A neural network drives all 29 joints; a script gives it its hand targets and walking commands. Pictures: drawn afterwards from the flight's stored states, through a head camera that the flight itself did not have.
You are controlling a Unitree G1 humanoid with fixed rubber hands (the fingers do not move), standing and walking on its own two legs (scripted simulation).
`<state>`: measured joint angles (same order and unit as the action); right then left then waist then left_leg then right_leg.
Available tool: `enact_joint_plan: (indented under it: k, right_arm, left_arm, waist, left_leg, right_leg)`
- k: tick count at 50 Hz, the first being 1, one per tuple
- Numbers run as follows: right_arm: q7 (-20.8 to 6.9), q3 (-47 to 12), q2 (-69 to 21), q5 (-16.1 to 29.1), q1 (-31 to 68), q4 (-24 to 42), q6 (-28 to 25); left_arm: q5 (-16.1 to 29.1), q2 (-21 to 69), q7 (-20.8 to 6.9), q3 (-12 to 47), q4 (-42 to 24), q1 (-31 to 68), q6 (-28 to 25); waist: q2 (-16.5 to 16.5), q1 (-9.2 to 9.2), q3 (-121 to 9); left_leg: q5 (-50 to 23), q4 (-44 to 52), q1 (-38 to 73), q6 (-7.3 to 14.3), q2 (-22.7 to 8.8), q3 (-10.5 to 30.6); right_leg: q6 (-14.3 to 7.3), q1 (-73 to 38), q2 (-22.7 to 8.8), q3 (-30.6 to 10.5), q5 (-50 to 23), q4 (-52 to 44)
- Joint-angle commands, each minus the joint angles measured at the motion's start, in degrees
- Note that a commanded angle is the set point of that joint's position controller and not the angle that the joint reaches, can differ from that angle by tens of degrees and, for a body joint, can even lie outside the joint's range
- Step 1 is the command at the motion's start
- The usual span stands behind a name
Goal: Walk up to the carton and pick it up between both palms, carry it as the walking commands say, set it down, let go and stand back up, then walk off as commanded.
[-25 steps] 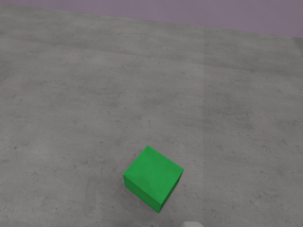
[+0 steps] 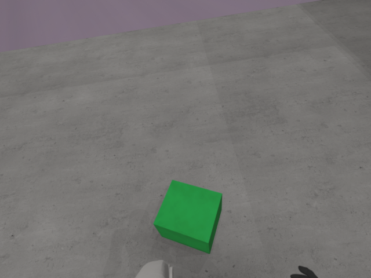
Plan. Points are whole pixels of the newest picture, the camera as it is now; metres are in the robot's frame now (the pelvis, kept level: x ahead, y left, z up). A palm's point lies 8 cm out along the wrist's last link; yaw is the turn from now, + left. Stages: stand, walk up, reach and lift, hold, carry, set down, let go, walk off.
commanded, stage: walk up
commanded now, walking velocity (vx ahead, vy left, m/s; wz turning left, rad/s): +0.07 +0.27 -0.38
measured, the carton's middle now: (190, 216) +0.48 +0.09 -0.67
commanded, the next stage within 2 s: none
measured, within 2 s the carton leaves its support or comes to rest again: neither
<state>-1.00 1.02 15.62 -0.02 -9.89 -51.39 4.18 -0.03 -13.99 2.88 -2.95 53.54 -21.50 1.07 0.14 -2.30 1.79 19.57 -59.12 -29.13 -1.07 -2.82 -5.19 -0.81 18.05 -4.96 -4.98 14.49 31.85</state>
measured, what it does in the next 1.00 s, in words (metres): steps to the left: left foot, then right foot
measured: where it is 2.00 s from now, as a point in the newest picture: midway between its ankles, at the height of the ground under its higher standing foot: outside the picture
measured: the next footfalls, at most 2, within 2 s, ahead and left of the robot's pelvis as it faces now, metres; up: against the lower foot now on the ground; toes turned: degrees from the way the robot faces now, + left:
left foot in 0.22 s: +0.08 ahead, +0.22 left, +0.00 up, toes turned +3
right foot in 1.00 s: +0.09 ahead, +0.00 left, +0.00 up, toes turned -15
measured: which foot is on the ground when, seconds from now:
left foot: up 0.00-0.20, down 0.22-1.00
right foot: down 0.00-0.22, up 0.24-0.98, down 1.00-1.00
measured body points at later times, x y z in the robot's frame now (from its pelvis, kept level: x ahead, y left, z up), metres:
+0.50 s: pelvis +0.02 +0.16 +0.00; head +0.04 +0.20 +0.45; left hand +0.08 +0.42 -0.16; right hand +0.05 -0.10 -0.12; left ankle +0.04 +0.22 -0.74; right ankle -0.04 -0.02 -0.66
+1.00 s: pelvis +0.03 +0.10 -0.01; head +0.03 +0.10 +0.44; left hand +0.15 +0.36 -0.14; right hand +0.00 -0.14 -0.16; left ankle +0.04 +0.22 -0.74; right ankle +0.05 +0.00 -0.74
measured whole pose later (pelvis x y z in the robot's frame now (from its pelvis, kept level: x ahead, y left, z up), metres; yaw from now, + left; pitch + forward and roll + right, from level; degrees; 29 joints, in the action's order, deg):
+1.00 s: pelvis +0.03 +0.10 -0.01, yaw -11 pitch -2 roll +2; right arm 1.2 1.0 12.0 0.0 -21.2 -51.1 0.4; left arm 0.0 -14.5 -0.8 -4.5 53.5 -13.9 1.1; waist -1.5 -0.1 1.7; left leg 19.2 -31.8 -10.5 0.7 -4.1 -13.9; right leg 3.5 17.8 -2.3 2.7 18.5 34.9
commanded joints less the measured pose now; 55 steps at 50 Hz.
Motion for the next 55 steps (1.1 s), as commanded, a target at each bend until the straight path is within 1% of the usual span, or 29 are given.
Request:
enact_joint_plan:
  k: [1,4,7,8,9,10,12,15,18,22,24,25,26,27,28,31,36,38,40,43,46,47,48,49,50,51,52,53,55]
  right_arm:
    - [-1.3,1.8,1.3,-2.3,1.1,6.8,0.5]
    - [-1.8,1.1,1.6,-1.9,1.7,7.8,0.0]
    - [-1.1,0.8,1.5,-1.8,-7.0,4.5,-0.4]
    - [-0.7,1.4,4.0,-2.2,-9.8,2.4,-0.9]
    - [-0.3,2.2,8.0,-2.8,-11.3,2.2,-1.1]
    - [-0.4,2.3,10.3,-3.0,-9.3,2.3,-1.3]
    - [0.0,2.2,7.4,-3.0,-1.0,5.0,-1.4]
    - [1.6,1.8,5.3,-1.6,-3.7,3.7,-3.4]
    - [2.4,1.7,4.1,-1.0,-8.6,1.7,-4.2]
    - [3.8,2.6,4.4,-1.0,-14.6,1.3,-5.3]
    - [4.3,3.5,5.5,-0.9,-12.7,2.0,-5.2]
    - [4.0,3.7,5.4,-0.8,-9.5,2.7,-4.7]
    - [4.1,3.0,3.5,-1.0,-11.0,2.5,-4.8]
    - [3.7,3.2,3.4,-1.4,-11.1,1.8,-5.0]
    - [3.5,3.9,5.0,-1.3,-13.3,1.2,-5.0]
    - [2.8,4.5,5.8,-1.4,-10.2,1.5,-6.0]
    - [2.6,4.5,4.7,-1.6,-15.0,0.9,-6.5]
    - [2.1,3.7,4.4,-1.5,-10.5,0.6,-5.6]
    - [1.9,4.4,4.7,-2.2,-13.3,0.0,-6.0]
    - [1.9,4.4,6.1,-2.4,-10.8,-0.2,-5.3]
    - [1.5,4.2,5.6,-1.9,-8.6,0.9,-3.6]
    - [1.3,3.7,3.3,-1.8,-9.3,1.4,-3.3]
    - [0.8,2.6,1.7,-1.6,-8.2,3.1,-2.7]
    - [0.5,2.6,2.3,-1.5,-7.8,3.6,-1.9]
    - [0.9,3.2,1.4,-1.2,-9.6,2.8,-1.2]
    - [0.8,3.7,1.9,-0.9,-10.7,2.5,-1.2]
    - [0.7,3.5,1.8,-0.6,-12.3,1.8,-0.6]
    - [0.7,3.7,2.4,-0.7,-11.5,1.1,0.1]
    - [0.6,3.2,0.6,-0.9,-12.4,-0.3,0.5]
  left_arm:
    - [-2.6,-11.6,0.9,-4.2,0.7,-5.6,-0.5]
    - [-3.0,-13.5,1.4,-5.6,-1.0,-2.6,-0.6]
    - [-2.2,-13.4,1.0,-5.4,-2.9,5.5,0.2]
    - [-2.2,-10.8,0.9,-5.0,-2.6,4.7,0.1]
    - [-2.1,-6.8,0.6,-3.6,-2.5,0.6,0.3]
    - [-2.4,-4.4,0.9,-2.5,-3.3,0.1,1.2]
    - [-2.4,-4.8,0.1,-2.5,-3.3,0.4,2.0]
    - [-2.3,-5.2,-0.7,-2.6,-2.0,0.5,1.7]
    - [-2.3,-3.4,-1.0,-2.1,-2.0,1.3,1.7]
    - [-1.5,-3.0,-1.9,-3.0,-1.2,3.8,3.4]
    - [-1.5,-3.6,-2.7,-3.1,-1.0,3.4,4.1]
    - [-1.8,-3.7,-2.9,-3.1,-0.2,2.7,4.3]
    - [-1.8,-2.7,-3.0,-2.8,-0.3,4.5,4.3]
    - [-2.4,-2.9,-3.7,-2.3,-0.4,5.9,4.0]
    - [-2.1,-3.6,-4.4,-2.8,-1.2,8.0,3.9]
    - [-2.1,-3.7,-5.1,-1.9,-0.7,9.0,3.1]
    - [-2.2,-3.1,-4.7,-2.0,-1.5,11.2,1.7]
    - [-2.5,-3.2,-4.7,-1.4,-1.8,10.1,1.3]
    - [-2.4,-2.6,-4.5,-0.8,-2.1,12.4,0.8]
    - [-2.0,-2.0,-4.3,-0.6,-3.2,10.2,0.5]
    - [-1.8,-3.0,-3.0,-1.5,0.2,1.9,-0.9]
    - [-2.1,-7.1,-2.2,-2.7,2.4,-3.1,-1.4]
    - [-2.3,-12.7,-2.0,-3.8,1.1,-5.7,-1.4]
    - [-2.4,-13.3,-1.8,-3.5,-0.6,-1.5,-1.9]
    - [-2.5,-10.4,-1.0,-2.3,-1.6,4.5,-2.0]
    - [-1.8,-9.2,-0.8,-2.0,-1.5,4.8,-2.7]
    - [-2.1,-8.7,-1.0,-1.6,-2.5,5.3,-2.8]
    - [-1.6,-7.6,-0.8,-1.7,-2.0,4.5,-3.0]
    - [-0.5,-4.7,-0.8,-0.6,-1.9,4.0,-3.2]
  waist:
    - [-18.6,-2.23,-0.7]
    - [-16.7,-1.4,-0.8]
    - [-17.6,3.99,-0.6]
    - [-6.1,5.53,-1.7]
    - [10.9,5.0,-4.7]
    - [19.6,3.65,-2.1]
    - [8.3,0.78,3.1]
    - [5.7,0.84,2.0]
    - [7.6,2.04,-4.5]
    - [4.6,2.64,-0.6]
    - [5.9,2.4,-1.1]
    - [5.5,2.17,-2.3]
    - [5.8,2.73,0.9]
    - [5.5,3.65,-0.4]
    - [7.2,3.79,0.9]
    - [11.3,3.05,5.6]
    - [8.6,4.68,5.1]
    - [16.3,3.04,5.9]
    - [9.2,4.43,6.8]
    - [12.6,2.87,1.8]
    - [6.2,-0.94,-0.3]
    - [-7.2,-3.04,0.7]
    - [-19.3,-3.55,1.8]
    - [-16.1,-1.6,3.1]
    - [-12.9,2.2,7.8]
    - [-7.2,2.35,1.2]
    - [-10.3,2.96,-2.3]
    - [-4.8,2.77,-4.5]
    - [-9.8,2.87,-6.4]
  left_leg:
    - [-1.6,6.2,-2.6,-1.6,1.4,2.7]
    - [1.9,15.8,3.2,-1.2,-0.9,5.4]
    - [-2.5,34.4,21.7,-1.5,-0.2,4.0]
    - [-4.8,38.1,27.9,-0.7,-3.3,8.0]
    - [-1.7,45.9,29.4,1.7,-12.4,16.3]
    - [0.3,49.3,22.7,2.8,-19.5,18.3]
    - [8.0,51.1,11.4,4.2,-16.7,12.5]
    - [-16.4,45.4,17.1,-0.3,-13.4,7.2]
    - [-35.8,39.5,28.0,2.1,-13.5,2.7]
    - [-42.7,39.0,28.4,-2.2,-18.8,9.2]
    - [-36.1,40.3,27.2,-0.1,-20.5,9.5]
    - [-23.9,42.4,26.1,1.4,-20.9,9.1]
    - [-15.1,44.5,23.7,-0.8,-19.6,9.0]
    - [3.5,47.9,26.0,2.6,-18.4,9.4]
    - [14.1,50.9,24.8,0.5,-20.6,13.8]
    - [15.6,53.6,19.8,2.3,-19.6,9.3]
    - [10.5,52.4,23.8,4.3,-19.2,5.9]
    - [11.4,52.5,18.4,5.9,-14.0,-0.8]
    - [9.2,50.9,22.0,7.1,-16.5,-0.7]
    - [7.9,46.9,19.9,8.4,-16.1,-0.7]
    - [9.3,35.3,13.6,6.4,-10.4,-5.3]
    - [9.6,23.7,6.4,4.3,-4.8,-6.8]
    - [14.9,8.8,-2.1,2.0,0.8,-3.5]
    - [11.3,2.9,-0.3,2.5,0.2,5.4]
    - [9.4,2.4,3.2,1.3,-0.8,6.4]
    - [6.5,3.0,2.6,1.2,0.4,7.5]
    - [4.6,1.5,7.5,1.2,-0.1,7.3]
    - [3.1,-0.2,7.8,1.4,0.8,6.9]
    - [0.4,2.4,7.9,1.1,0.7,7.1]
  right_leg:
    - [-5.4,-8.9,-10.1,-12.7,-6.1,-16.6]
    - [-5.6,-6.0,-11.9,-14.9,-6.5,-15.5]
    - [-1.7,5.1,-8.0,-11.5,1.0,-10.0]
    - [0.0,10.2,-5.3,-10.0,5.4,-4.9]
    - [1.6,13.6,2.0,-1.7,16.0,6.4]
    - [2.8,17.0,5.6,4.1,20.9,18.3]
    - [3.2,13.5,4.0,2.4,15.9,30.7]
    - [2.4,14.8,2.8,1.8,7.8,36.3]
    - [3.8,15.0,3.3,4.5,7.4,34.6]
    - [4.0,15.7,3.8,2.5,5.6,34.7]
    - [4.4,15.0,3.4,2.0,5.1,35.8]
    - [4.1,14.4,2.8,0.8,4.5,37.1]
    - [3.5,16.0,2.7,1.4,2.3,35.9]
    - [3.4,17.2,2.3,2.1,0.7,36.0]
    - [3.5,19.0,1.8,1.3,1.5,36.5]
    - [4.7,18.5,0.8,3.8,-0.1,32.6]
    - [5.1,17.0,0.3,5.0,0.6,24.5]
    - [4.5,11.7,1.9,10.0,2.8,21.6]
    - [4.5,11.1,1.3,10.6,4.7,16.3]
    - [3.2,2.4,0.9,10.9,7.3,8.7]
    - [1.7,-8.7,3.2,13.0,0.7,-3.4]
    - [-1.4,-12.9,-2.7,0.2,6.4,-10.5]
    - [-6.5,-12.4,-16.6,-26.0,10.9,-22.2]
    - [-8.5,-5.9,-19.6,-32.6,9.6,-25.2]
    - [-6.5,0.4,-17.8,-24.0,-14.8,-21.9]
    - [-3.6,-8.5,-15.0,-19.3,-32.3,-17.2]
    - [-3.0,-4.1,-14.7,-15.3,-36.4,-17.2]
    - [-1.2,-7.3,-12.4,-12.5,-35.8,-16.6]
    - [-0.1,-10.1,-9.4,-7.7,-36.4,-15.1]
